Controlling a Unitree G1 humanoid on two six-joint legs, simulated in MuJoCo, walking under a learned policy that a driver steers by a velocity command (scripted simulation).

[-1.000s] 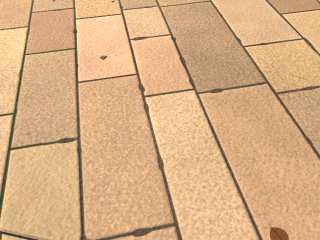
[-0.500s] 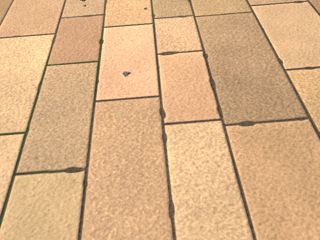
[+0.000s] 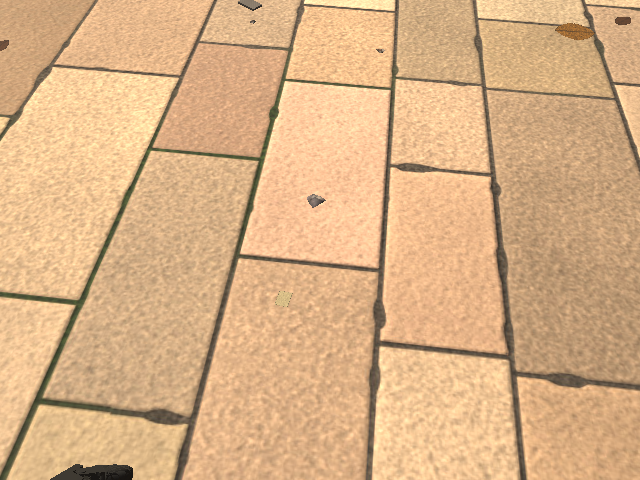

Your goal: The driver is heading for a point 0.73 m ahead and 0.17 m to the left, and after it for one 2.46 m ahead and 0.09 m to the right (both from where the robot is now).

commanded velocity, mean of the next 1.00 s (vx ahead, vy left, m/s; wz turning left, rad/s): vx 0.38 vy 0.00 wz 0.55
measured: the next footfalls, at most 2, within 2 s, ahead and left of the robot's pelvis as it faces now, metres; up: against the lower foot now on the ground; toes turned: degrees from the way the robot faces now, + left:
right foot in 0.20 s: +0.30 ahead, -0.16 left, +0.00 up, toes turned +11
left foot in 0.70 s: +0.49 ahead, +0.18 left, +0.00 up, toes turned +29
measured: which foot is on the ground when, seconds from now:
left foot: down 0.00-0.20, up 0.22-0.68, down 0.70-1.00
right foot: up 0.00-0.18, down 0.20-0.70, up 0.72-1.00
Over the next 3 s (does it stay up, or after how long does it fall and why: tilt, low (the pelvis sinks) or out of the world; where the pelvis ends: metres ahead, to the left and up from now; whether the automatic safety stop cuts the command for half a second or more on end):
stays up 0.53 -0.02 0.00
